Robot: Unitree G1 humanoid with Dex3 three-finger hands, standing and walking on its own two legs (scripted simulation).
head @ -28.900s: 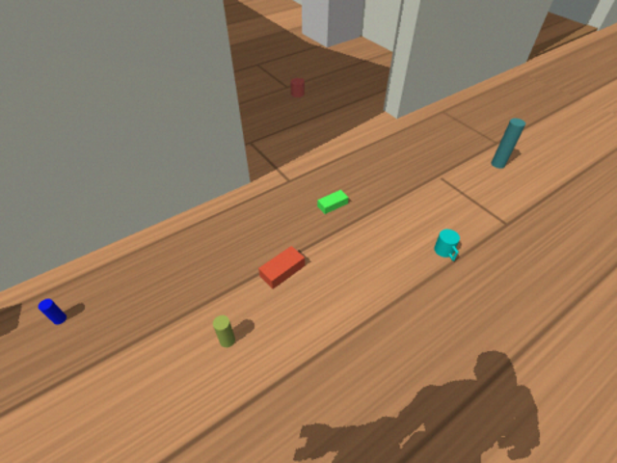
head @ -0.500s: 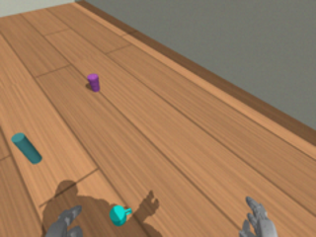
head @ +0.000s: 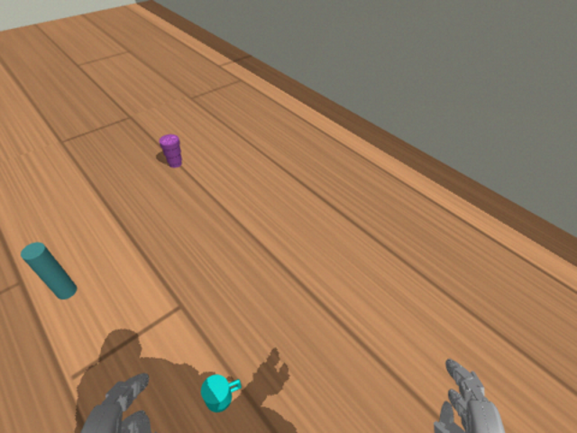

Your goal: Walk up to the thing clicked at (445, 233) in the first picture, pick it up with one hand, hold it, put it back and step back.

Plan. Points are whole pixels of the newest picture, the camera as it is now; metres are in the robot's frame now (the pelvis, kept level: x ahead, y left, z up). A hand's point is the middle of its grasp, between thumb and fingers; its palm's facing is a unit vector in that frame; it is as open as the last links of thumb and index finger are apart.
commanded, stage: stand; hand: left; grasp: from above
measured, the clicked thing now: (222, 391) +0.41 +0.19 -0.67
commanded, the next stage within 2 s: none
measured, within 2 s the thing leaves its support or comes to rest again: neither
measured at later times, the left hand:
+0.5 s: hand out of the picture +0.06 +0.24 -0.11, palm faces +0.01 -0.95 -0.31, open 7.4 cm
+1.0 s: hand out of the picture +0.04 +0.24 -0.10, palm faces +0.00 -0.95 -0.32, open 7.4 cm
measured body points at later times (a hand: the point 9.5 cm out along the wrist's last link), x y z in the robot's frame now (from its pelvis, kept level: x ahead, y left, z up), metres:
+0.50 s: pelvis -0.01 +0.01 +0.05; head -0.01 +0.02 +0.50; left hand +0.06 +0.29 -0.09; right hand +0.07 -0.27 -0.08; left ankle +0.02 +0.12 -0.68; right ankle -0.01 -0.14 -0.68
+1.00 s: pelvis -0.02 +0.01 +0.07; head -0.03 +0.01 +0.51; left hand +0.04 +0.29 -0.07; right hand +0.04 -0.28 -0.07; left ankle +0.02 +0.12 -0.68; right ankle -0.01 -0.14 -0.68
